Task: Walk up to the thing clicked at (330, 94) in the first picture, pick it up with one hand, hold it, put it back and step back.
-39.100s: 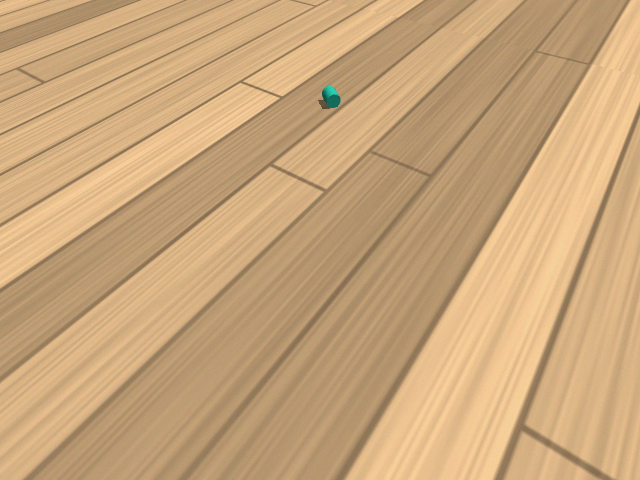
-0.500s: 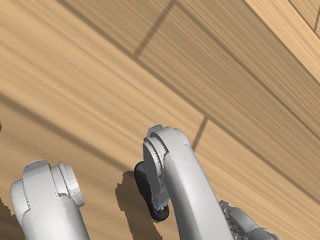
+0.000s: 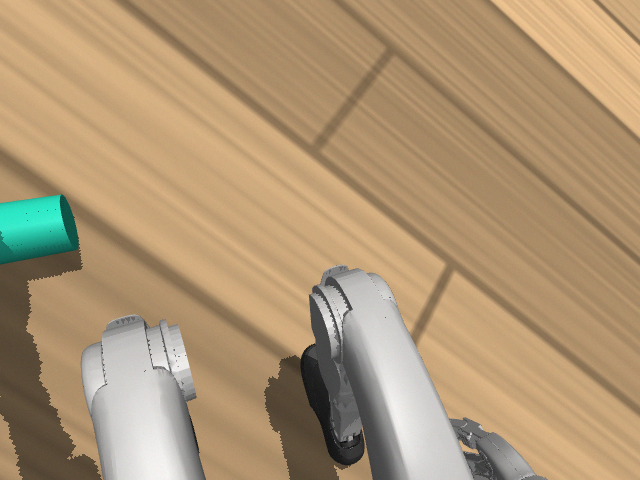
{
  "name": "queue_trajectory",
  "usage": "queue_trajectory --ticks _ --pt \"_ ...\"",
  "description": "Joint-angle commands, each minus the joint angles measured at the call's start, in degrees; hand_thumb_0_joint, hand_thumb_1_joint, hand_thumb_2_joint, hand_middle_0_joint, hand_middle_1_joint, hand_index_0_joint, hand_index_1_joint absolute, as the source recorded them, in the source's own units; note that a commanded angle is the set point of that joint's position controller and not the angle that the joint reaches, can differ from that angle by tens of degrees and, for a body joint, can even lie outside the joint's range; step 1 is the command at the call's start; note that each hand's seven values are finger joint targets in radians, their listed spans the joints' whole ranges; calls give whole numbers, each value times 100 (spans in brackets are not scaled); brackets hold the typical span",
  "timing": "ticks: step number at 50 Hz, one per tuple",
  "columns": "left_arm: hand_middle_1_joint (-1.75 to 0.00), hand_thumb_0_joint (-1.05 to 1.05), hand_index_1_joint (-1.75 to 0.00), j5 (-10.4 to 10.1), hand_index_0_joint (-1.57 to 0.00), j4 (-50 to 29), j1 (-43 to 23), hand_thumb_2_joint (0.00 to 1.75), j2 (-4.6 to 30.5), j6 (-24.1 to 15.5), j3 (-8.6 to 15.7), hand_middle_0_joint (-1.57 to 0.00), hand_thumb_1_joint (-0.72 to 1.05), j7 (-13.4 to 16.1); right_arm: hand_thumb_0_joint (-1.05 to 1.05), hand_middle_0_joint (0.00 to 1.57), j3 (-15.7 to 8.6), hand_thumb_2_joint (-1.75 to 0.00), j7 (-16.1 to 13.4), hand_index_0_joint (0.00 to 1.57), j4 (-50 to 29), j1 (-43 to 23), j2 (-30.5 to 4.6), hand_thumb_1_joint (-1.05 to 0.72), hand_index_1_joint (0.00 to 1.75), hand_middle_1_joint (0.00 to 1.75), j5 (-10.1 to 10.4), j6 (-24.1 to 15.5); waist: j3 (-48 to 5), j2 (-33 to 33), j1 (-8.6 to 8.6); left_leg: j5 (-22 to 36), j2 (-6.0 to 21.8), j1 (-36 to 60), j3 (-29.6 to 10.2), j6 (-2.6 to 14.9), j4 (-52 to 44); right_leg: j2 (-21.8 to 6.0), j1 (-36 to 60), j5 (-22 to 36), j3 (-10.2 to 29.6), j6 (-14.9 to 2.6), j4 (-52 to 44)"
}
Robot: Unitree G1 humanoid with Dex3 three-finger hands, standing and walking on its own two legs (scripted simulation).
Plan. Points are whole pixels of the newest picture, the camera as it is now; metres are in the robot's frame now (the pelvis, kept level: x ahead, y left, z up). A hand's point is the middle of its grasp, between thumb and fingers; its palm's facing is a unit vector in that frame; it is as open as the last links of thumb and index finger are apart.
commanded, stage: withdraw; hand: left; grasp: from above
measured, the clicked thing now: (29, 229) +0.47 +0.31 -0.28
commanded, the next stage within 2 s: home in 0.56 s
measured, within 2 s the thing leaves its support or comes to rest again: neither
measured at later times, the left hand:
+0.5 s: hand out of the picture +0.42 +0.33 -0.11, palm faces -0.50 -0.10 -0.86, open 13.7 cm
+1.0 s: hand out of the picture +0.44 +0.33 -0.05, palm faces -0.39 -0.20 -0.90, open 11.6 cm
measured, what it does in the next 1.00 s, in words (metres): rises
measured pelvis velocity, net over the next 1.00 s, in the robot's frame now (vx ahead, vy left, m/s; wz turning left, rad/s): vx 0.00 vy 0.00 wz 0.07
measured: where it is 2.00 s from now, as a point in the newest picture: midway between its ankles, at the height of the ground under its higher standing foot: (265, 455)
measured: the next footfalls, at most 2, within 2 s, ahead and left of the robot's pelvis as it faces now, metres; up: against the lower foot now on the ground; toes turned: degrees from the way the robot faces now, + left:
none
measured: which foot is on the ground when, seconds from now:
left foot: down 0.00-1.00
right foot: down 0.00-1.00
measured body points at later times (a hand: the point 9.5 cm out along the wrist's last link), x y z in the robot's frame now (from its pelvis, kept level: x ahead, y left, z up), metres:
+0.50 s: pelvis -0.02 +0.00 +0.03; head +0.20 +0.09 +0.41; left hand +0.44 +0.34 -0.07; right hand +0.06 -0.29 -0.05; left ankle +0.06 +0.13 -0.29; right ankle +0.10 -0.13 -0.29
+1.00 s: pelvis +0.00 +0.00 +0.07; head +0.21 +0.06 +0.46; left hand +0.45 +0.34 +0.00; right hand +0.06 -0.25 -0.05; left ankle +0.06 +0.13 -0.29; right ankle +0.10 -0.13 -0.29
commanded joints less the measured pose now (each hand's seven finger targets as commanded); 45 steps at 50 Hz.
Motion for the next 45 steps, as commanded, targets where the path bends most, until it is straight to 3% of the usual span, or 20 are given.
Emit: queue_trajectory --ticks 1,3,6,9,11,14,18,21,23,24,27,30,31,32,35,36,38,39,43,45 --pt "-100 0 -101 -409 -9 -1426 -1785 100 1189 342 -172 -10 -53 -615 0 20 -838 -90 -136 20 -125 1175 -1609 -91 30 30 228 198 -4203 2552 207 1106 64 3754 736 222 -2183 109 2062 1339 -434 -581 -1575" --pt "-99 0 -101 -551 -10 -1692 -2046 100 879 365 -413 -11 -52 -1041 0 20 -883 -91 -206 20 -148 1267 -1551 -91 30 30 332 336 -4205 2312 91 1153 57 3787 701 246 -2311 81 2236 1416 -399 -563 -1739" --pt "-100 0 -102 -739 -9 -1239 -1706 101 550 310 -701 -10 -53 -1707 0 20 -850 -91 -363 20 -235 1287 -1411 -91 30 30 424 513 -3273 1066 -97 909 -3 2880 795 402 -2246 87 2540 1221 -286 -517 -2160" --pt "-100 0 -101 -798 -9 -1083 -1449 100 705 166 -647 -10 -51 -2123 0 20 -797 -90 -536 20 -369 1259 -1453 -90 30 30 440 636 -2845 610 94 901 -58 2630 857 410 -2273 14 2640 1045 -180 -563 -2367" --pt "-99 0 -99 -814 -11 -1137 -1416 99 669 4 -650 -12 -49 -2273 0 20 -736 -90 -604 20 -476 1207 -1398 -90 30 30 452 699 -2945 616 153 949 -70 2771 872 384 -2345 -10 2731 1014 -150 -584 -2398" --pt "-95 0 -97 -704 -14 -1233 -1595 97 965 -370 -496 -16 -47 -2352 0 20 -620 -91 -713 20 -535 1151 -1356 -91 30 30 446 752 -3047 748 199 968 -83 2825 887 364 -2340 -40 2684 966 -134 -587 -2326" --pt "-93 0 -94 -441 -16 -1255 -1841 95 1174 -951 -309 -17 -45 -1968 0 20 -493 -90 -752 20 -548 1047 -1291 -91 30 30 361 781 -3390 1300 233 1093 -47 3235 859 287 -2280 -30 2428 1110 -185 -557 -2041" --pt "-94 0 -95 -136 -15 -1052 -2080 96 1134 -1222 -278 -16 -48 -1380 0 20 -446 -90 -712 20 -454 975 -1340 -91 30 30 252 805 -3523 1706 180 1042 -42 3391 874 258 -2169 1 2188 1102 -274 -553 -1828" --pt "-95 0 -96 86 -13 -800 -2238 96 1125 -1316 -284 -13 -49 -1013 0 20 -445 -90 -677 20 -396 983 -1393 -91 30 30 192 798 -3413 1890 36 924 -51 3395 859 243 -2111 14 1912 995 -355 -547 -1730" --pt "-96 0 -97 130 -12 -667 -2316 97 1073 -1331 -316 -13 -50 -822 0 20 -423 -90 -668 20 -360 975 -1390 -91 30 30 164 783 -3363 1943 19 830 -56 3389 866 237 -2091 15 1836 927 -377 -550 -1704" --pt "-98 0 -97 398 -11 -866 -2645 97 1519 -1286 -34 -11 -51 -296 0 20 -514 -90 -664 20 -306 942 -1490 -91 30 30 94 702 -3718 2359 83 711 -51 3702 827 175 -2118 -10 1585 815 -469 -581 -1503" --pt "-96 0 -95 490 -13 -875 -2744 94 1538 -1038 100 -12 -49 89 0 20 -668 -90 -653 20 -232 949 -1564 -91 30 30 36 578 -3854 2762 17 560 -20 4024 741 130 -2272 -77 1236 790 -525 -532 -1325" --pt "-88 0 -87 507 -21 -868 -2846 101 1613 -925 183 -20 -41 176 0 20 -705 -89 -655 20 -194 948 -1578 -89 30 30 28 539 -3893 2789 11 532 -8 4082 739 131 -2280 -94 1152 777 -520 -512 -1312" --pt "-93 0 -92 485 -18 -980 -3024 93 1700 -819 166 -17 -44 237 0 20 -694 -90 -659 20 -209 945 -1544 -91 30 30 32 518 -4100 2883 13 479 -5 4060 777 145 -2256 -70 1207 743 -489 -544 -1348" --pt "-82 0 -81 347 -21 -867 -3025 99 1584 -463 169 -24 -34 246 0 20 -749 -89 -636 20 -155 1050 -1508 -89 30 30 66 417 -4357 2890 29 589 -21 4036 875 180 -2179 -107 1295 856 -380 -550 -1418" --pt "-89 0 -88 267 -21 -721 -2952 91 1457 -356 78 -19 -40 183 0 20 -738 -90 -630 20 -128 1081 -1477 -91 30 30 83 394 -4405 2731 38 545 -22 3962 877 205 -2191 -73 1338 819 -374 -577 -1496" --pt "-76 0 -78 151 -21 -432 -2688 98 1156 -150 -114 -23 -26 -18 0 20 -741 -89 -625 20 -57 1168 -1434 -89 30 30 139 367 -4225 2484 51 467 -35 3767 891 246 -2271 -53 1422 790 -357 -589 -1645" --pt "-74 0 -76 63 -21 -576 -2553 97 1191 -60 -87 -23 -24 -135 0 20 -761 -89 -627 20 -75 1223 -1443 -89 30 30 173 367 -4356 2451 122 609 -47 3812 908 259 -2297 -64 1614 915 -340 -572 -1714" --pt "-63 0 -65 -561 -20 -1248 -1784 93 939 268 -122 -22 0 -823 0 20 -906 -90 -588 20 -190 1403 -1354 -89 30 30 360 456 -4924 2088 478 1090 -75 4069 962 304 -2621 -32 2563 1260 -246 -565 -2032" --pt "-59 0 -60 -971 -21 -1469 -972 95 651 387 -126 -22 15 -1214 0 20 -988 -90 -580 20 -330 1444 -1353 -89 30 30 473 540 -4790 1811 572 1232 -69 4130 863 299 -2889 -71 2848 1399 -229 -519 -2168"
